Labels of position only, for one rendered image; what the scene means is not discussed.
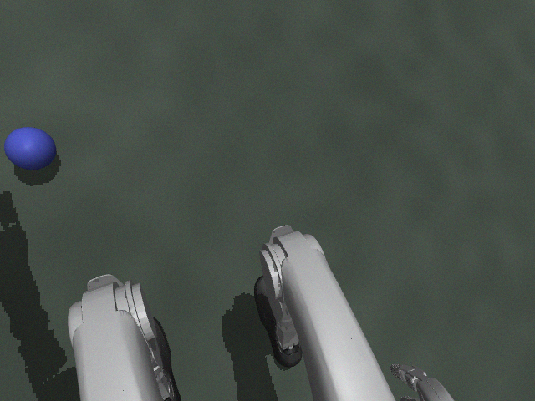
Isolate ball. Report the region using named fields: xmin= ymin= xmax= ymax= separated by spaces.
xmin=4 ymin=127 xmax=56 ymax=170

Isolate right robot foot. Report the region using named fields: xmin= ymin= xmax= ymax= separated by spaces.
xmin=254 ymin=276 xmax=302 ymax=368

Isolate right robot hand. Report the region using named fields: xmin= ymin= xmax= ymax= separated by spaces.
xmin=390 ymin=363 xmax=455 ymax=401

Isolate left robot foot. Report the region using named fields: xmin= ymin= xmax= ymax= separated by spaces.
xmin=153 ymin=317 xmax=181 ymax=401

